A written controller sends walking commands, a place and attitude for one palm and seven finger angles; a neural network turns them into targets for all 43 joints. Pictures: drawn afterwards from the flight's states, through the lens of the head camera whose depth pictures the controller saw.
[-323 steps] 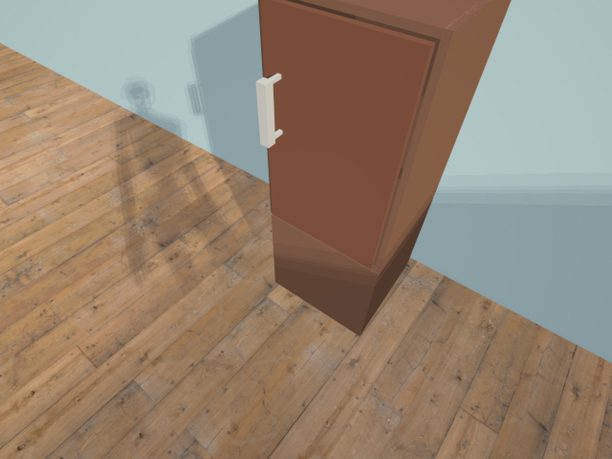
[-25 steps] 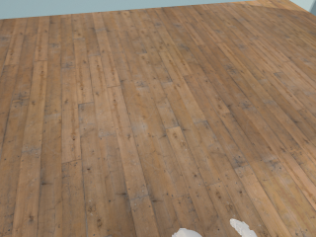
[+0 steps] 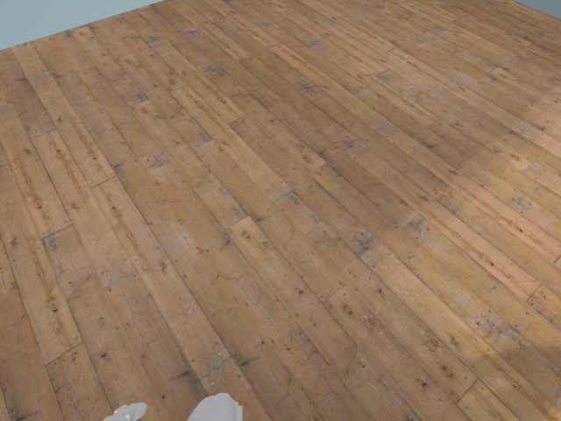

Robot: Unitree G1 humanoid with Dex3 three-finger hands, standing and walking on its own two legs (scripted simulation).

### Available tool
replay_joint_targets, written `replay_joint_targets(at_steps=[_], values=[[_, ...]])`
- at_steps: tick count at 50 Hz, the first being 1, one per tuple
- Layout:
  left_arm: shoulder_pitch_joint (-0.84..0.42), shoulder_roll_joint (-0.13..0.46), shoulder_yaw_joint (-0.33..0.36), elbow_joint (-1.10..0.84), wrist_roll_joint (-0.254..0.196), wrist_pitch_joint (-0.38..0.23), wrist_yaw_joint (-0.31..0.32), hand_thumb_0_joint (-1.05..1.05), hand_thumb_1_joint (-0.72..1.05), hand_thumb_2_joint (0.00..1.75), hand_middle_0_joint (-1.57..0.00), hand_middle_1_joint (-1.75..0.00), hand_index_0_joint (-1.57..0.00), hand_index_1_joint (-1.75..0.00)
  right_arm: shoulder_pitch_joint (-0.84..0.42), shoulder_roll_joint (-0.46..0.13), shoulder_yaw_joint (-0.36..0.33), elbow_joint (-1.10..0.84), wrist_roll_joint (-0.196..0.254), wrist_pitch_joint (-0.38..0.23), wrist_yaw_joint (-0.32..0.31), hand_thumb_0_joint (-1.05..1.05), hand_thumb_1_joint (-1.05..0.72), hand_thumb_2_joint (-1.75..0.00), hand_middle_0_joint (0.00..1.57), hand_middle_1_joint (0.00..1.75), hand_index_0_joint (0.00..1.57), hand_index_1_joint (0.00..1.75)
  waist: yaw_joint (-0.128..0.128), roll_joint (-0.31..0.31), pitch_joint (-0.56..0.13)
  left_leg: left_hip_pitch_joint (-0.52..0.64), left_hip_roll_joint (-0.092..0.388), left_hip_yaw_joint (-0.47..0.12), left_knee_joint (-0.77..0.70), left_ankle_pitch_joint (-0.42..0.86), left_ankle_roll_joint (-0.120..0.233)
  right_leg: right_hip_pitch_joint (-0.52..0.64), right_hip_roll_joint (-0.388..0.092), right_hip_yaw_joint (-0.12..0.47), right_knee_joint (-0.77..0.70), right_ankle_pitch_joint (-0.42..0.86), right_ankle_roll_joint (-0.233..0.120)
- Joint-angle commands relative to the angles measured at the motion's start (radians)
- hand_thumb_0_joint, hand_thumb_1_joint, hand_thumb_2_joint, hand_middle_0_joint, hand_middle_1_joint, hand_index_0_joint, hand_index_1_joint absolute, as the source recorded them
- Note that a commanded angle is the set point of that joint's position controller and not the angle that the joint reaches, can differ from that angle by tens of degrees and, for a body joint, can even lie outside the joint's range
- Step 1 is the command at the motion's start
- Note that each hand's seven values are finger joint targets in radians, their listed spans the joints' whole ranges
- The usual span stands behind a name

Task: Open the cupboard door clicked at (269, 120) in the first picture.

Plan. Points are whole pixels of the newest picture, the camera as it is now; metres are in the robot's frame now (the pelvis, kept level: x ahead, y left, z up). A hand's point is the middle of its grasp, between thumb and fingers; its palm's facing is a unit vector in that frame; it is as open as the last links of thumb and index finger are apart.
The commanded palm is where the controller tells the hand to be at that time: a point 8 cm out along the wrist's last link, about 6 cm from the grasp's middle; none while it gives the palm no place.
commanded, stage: turn to face it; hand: left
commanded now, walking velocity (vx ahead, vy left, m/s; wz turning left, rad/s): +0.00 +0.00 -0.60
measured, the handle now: out of the picture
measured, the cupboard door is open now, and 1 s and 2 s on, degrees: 0 0 0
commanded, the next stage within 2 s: none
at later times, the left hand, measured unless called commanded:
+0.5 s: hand (190, 383) +0.19 +0.16 -0.15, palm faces -0.31 -0.91 -0.26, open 7.4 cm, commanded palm none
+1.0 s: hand (206, 356) +0.23 +0.14 -0.16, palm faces -0.55 -0.81 -0.20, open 7.4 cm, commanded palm none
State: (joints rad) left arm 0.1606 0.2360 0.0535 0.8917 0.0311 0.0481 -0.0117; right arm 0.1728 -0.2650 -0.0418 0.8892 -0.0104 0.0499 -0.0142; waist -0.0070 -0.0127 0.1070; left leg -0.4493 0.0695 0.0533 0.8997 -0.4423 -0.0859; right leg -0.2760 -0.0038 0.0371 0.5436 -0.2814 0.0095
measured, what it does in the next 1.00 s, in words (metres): steps on the spot, turning right: left foot, then right foot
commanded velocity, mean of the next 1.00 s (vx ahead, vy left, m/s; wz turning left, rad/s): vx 0.00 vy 0.00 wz -0.60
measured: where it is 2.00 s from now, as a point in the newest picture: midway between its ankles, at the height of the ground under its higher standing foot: outside the picture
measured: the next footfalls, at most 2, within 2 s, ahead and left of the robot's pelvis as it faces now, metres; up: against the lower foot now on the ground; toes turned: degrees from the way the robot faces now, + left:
left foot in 0.08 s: +0.08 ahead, +0.13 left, +0.00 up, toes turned +1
right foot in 0.44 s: +0.00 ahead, -0.13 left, +0.00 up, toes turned -22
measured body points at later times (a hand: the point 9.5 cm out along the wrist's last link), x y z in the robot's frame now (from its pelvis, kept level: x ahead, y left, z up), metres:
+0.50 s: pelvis +0.01 +0.00 -0.01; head +0.05 -0.03 +0.44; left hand +0.20 +0.21 -0.13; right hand -0.03 -0.27 -0.16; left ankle +0.03 +0.13 -0.70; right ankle -0.03 -0.11 -0.73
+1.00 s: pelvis +0.03 +0.02 +0.01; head +0.09 +0.01 +0.45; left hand +0.26 +0.18 -0.15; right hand -0.05 -0.23 -0.12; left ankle +0.09 +0.11 -0.73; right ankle -0.07 -0.08 -0.66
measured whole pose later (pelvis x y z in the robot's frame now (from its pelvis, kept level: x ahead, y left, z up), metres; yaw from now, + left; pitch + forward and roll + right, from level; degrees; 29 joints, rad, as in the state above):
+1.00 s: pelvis +0.03 +0.02 +0.01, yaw -37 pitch +0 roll -2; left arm 0.15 0.27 0.10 0.91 0.02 0.09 -0.04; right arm 0.20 -0.20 -0.01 0.87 -0.03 0.02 -0.02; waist 0.02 -0.03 0.10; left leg -0.23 0.12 0.19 0.51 -0.28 0.00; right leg -0.46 -0.02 -0.03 1.06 -0.45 0.06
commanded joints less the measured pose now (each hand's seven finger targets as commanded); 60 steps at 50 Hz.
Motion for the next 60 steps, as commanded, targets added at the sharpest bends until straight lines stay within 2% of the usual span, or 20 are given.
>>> replay_joint_targets(at_steps=[1,2,4,5,10,19,20,22,25,28,36,37,39,44,52,56,57,58,59,60], values=[[-0.049,0.210,0.063,-0.081,-0.010,-0.010,0.009,0.00,0.90,0.90,-0.20,-0.30,-0.20,-0.30,0.094,-0.074,-0.021,-0.056,0.004,-0.039,-0.013,0.00,-0.90,-0.90,0.20,0.30,0.20,0.30,-0.029,-0.144,-0.151,0.195,-0.038,0.014,-0.321,0.168,0.006,-0.019,-0.178,0.229,-0.074,0.323,-0.135],[-0.062,0.182,0.058,-0.084,-0.015,-0.005,0.007,0.00,0.90,0.90,-0.20,-0.30,-0.20,-0.30,0.143,-0.094,-0.025,-0.042,0.002,-0.047,-0.014,0.00,-0.90,-0.90,0.20,0.30,0.20,0.30,-0.052,-0.071,-0.168,0.293,-0.007,-0.017,-0.459,0.240,0.018,-0.075,-0.131,0.192,-0.008,0.226,-0.088],[-0.027,0.093,0.041,-0.125,-0.026,0.003,-0.006,0.00,0.90,0.90,-0.20,-0.30,-0.20,-0.30,0.182,-0.253,-0.049,-0.058,-0.020,-0.055,-0.022,0.00,-0.90,-0.90,0.20,0.30,0.20,0.30,-0.051,0.349,-0.175,0.352,0.399,-0.412,-0.635,0.339,0.204,-0.277,0.057,-0.027,0.405,-0.355,0.013],[-0.042,0.118,0.046,-0.114,-0.012,0.007,-0.007,0.00,0.90,0.90,-0.20,-0.30,-0.20,-0.30,0.154,-0.234,-0.044,-0.060,-0.021,-0.058,-0.023,0.00,-0.90,-0.90,0.20,0.30,0.20,0.30,-0.051,0.284,-0.163,0.267,0.423,-0.410,-0.654,0.256,0.236,-0.259,0.016,0.021,0.563,-0.348,0.013],[-0.053,0.081,0.048,-0.086,-0.015,0.013,-0.034,0.00,0.90,0.90,-0.20,-0.30,-0.20,-0.30,0.060,-0.153,-0.029,-0.075,-0.022,-0.057,-0.029,0.00,-0.90,-0.90,0.20,0.30,0.20,0.30,-0.010,0.185,-0.127,0.318,0.287,-0.087,-0.559,0.534,0.211,-0.259,-0.037,-0.057,0.550,-0.200,0.044],[-0.015,0.069,0.040,-0.088,-0.013,-0.003,-0.029,0.00,0.90,0.90,-0.20,-0.30,-0.20,-0.30,0.068,-0.180,-0.062,-0.041,-0.015,-0.040,-0.009,0.00,-0.90,-0.90,0.20,0.30,0.20,0.30,0.002,0.198,-0.171,0.283,0.300,0.065,-0.397,0.504,0.154,0.033,0.003,-0.155,0.017,-0.015,0.007],[0.047,0.102,0.049,-0.069,-0.010,-0.010,-0.025,0.00,0.90,0.90,-0.20,-0.30,-0.20,-0.30,0.054,-0.174,-0.064,-0.046,-0.008,-0.038,-0.005,0.00,-0.90,-0.90,0.20,0.30,0.20,0.30,0.034,0.130,-0.186,0.213,0.260,0.106,-0.298,0.420,0.109,0.148,-0.015,-0.131,-0.102,0.093,-0.009],[0.143,0.264,0.074,-0.040,-0.005,-0.028,0.000,0.00,0.90,0.90,-0.20,-0.30,-0.20,-0.30,-0.016,-0.058,-0.036,-0.118,-0.003,-0.030,0.003,0.00,-0.90,-0.90,0.20,0.30,0.20,0.30,0.091,-0.286,-0.154,-0.171,0.033,0.121,0.096,-0.205,0.007,0.297,-0.376,0.335,-0.208,0.589,-0.177],[0.050,0.214,0.067,-0.055,-0.013,-0.026,0.021,0.00,0.90,0.90,-0.20,-0.30,-0.20,-0.30,-0.051,-0.092,-0.037,-0.097,-0.001,-0.016,-0.014,0.00,-0.90,-0.90,0.20,0.30,0.20,0.30,0.045,-0.241,-0.119,-0.225,0.057,-0.069,0.287,-0.075,0.007,0.201,-0.311,0.291,-0.206,0.465,-0.222],[-0.028,0.181,0.055,-0.084,-0.008,-0.029,0.020,0.00,0.90,0.90,-0.20,-0.30,-0.20,-0.30,0.007,-0.074,-0.031,-0.064,-0.006,-0.018,-0.002,0.00,-0.90,-0.90,0.20,0.30,0.20,0.30,0.001,-0.132,-0.174,-0.088,0.035,-0.027,0.172,0.029,-0.007,0.140,-0.222,0.164,-0.169,0.431,-0.185],[-0.034,0.200,0.065,-0.065,-0.011,-0.014,0.012,0.00,0.90,0.90,-0.20,-0.30,-0.20,-0.30,0.081,-0.069,-0.024,-0.061,0.005,-0.039,-0.017,0.00,-0.90,-0.90,0.20,0.30,0.20,0.30,-0.029,-0.126,-0.174,0.191,-0.038,-0.004,-0.362,0.165,0.009,0.028,-0.178,0.274,-0.069,0.372,-0.142],[-0.047,0.166,0.059,-0.072,-0.017,-0.008,0.010,0.00,0.90,0.90,-0.20,-0.30,-0.20,-0.30,0.124,-0.094,-0.028,-0.051,0.003,-0.047,-0.019,0.00,-0.90,-0.90,0.20,0.30,0.20,0.30,-0.049,-0.053,-0.180,0.304,0.007,-0.045,-0.503,0.233,0.024,-0.057,-0.117,0.227,-0.001,0.259,-0.089],[-0.010,0.093,0.043,-0.111,-0.023,-0.004,-0.005,0.00,0.90,0.90,-0.20,-0.30,-0.20,-0.30,0.150,-0.242,-0.048,-0.071,-0.017,-0.052,-0.025,0.00,-0.90,-0.90,0.20,0.30,0.20,0.30,-0.043,0.325,-0.187,0.383,0.407,-0.395,-0.619,0.422,0.212,-0.274,0.053,-0.009,0.399,-0.346,0.009],[-0.026,0.096,0.056,-0.068,-0.013,0.013,-0.029,0.00,0.90,0.90,-0.20,-0.30,-0.20,-0.30,0.032,-0.149,-0.026,-0.098,-0.022,-0.056,-0.032,0.00,-0.90,-0.90,0.20,0.30,0.20,0.30,0.002,0.172,-0.111,0.295,0.276,-0.110,-0.569,0.547,0.205,-0.274,-0.027,-0.023,0.641,-0.181,0.047],[-0.085,0.057,0.041,-0.092,-0.012,0.010,-0.035,0.00,0.90,0.90,-0.20,-0.30,-0.20,-0.30,0.101,-0.166,-0.050,-0.043,-0.020,-0.047,-0.018,0.00,-0.90,-0.90,0.20,0.30,0.20,0.30,-0.037,0.226,-0.137,0.375,0.306,0.028,-0.506,0.616,0.209,-0.170,-0.027,-0.122,0.308,-0.178,0.040],[-0.005,0.075,0.041,-0.072,-0.012,-0.007,-0.030,0.00,0.90,0.90,-0.20,-0.30,-0.20,-0.30,0.068,-0.188,-0.063,-0.039,-0.014,-0.040,-0.008,0.00,-0.90,-0.90,0.20,0.30,0.20,0.30,0.010,0.195,-0.178,0.324,0.286,0.102,-0.358,0.571,0.140,0.035,0.006,-0.164,-0.014,0.018,0.006],[0.064,0.122,0.048,-0.051,-0.008,-0.016,-0.023,0.00,0.90,0.90,-0.20,-0.30,-0.20,-0.30,0.060,-0.169,-0.065,-0.046,-0.005,-0.039,-0.001,0.00,-0.90,-0.90,0.20,0.30,0.20,0.30,0.044,0.108,-0.199,0.230,0.244,0.133,-0.235,0.488,0.092,0.182,-0.031,-0.104,-0.130,0.144,-0.021],[0.128,0.229,0.068,-0.031,0.000,-0.028,-0.010,0.00,0.90,0.90,-0.20,-0.30,-0.20,-0.30,0.037,-0.095,-0.048,-0.084,0.001,-0.036,0.003,0.00,-0.90,-0.90,0.20,0.30,0.20,0.30,0.082,-0.203,-0.202,-0.029,0.115,0.189,-0.032,0.067,0.028,0.353,-0.265,0.203,-0.201,0.397,-0.108],[0.166,0.282,0.072,-0.016,-0.013,-0.029,0.002,0.00,0.90,0.90,-0.20,-0.30,-0.20,-0.30,-0.026,-0.079,-0.034,-0.123,0.000,-0.024,-0.002,0.00,-0.90,-0.90,0.20,0.30,0.20,0.30,0.102,-0.265,-0.173,-0.157,0.031,0.085,0.159,-0.232,0.006,0.297,-0.401,0.346,-0.195,0.652,-0.213],[0.152,0.275,0.079,-0.021,-0.014,-0.029,0.015,0.00,0.90,0.90,-0.20,-0.30,-0.20,-0.30,-0.046,-0.084,-0.031,-0.119,-0.001,-0.016,-0.014,0.00,-0.90,-0.90,0.20,0.30,0.20,0.30,0.092,-0.295,-0.170,-0.204,0.039,-0.026,0.255,-0.202,0.011,0.261,-0.374,0.375,-0.212,0.616,-0.235]])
